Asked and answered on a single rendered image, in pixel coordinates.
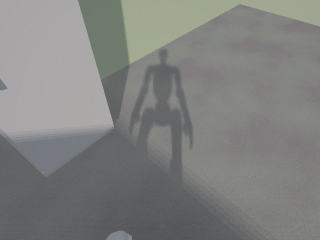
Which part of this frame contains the fridge door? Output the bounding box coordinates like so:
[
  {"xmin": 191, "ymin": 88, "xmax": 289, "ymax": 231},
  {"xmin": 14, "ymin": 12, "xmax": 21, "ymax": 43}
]
[{"xmin": 0, "ymin": 0, "xmax": 114, "ymax": 174}]

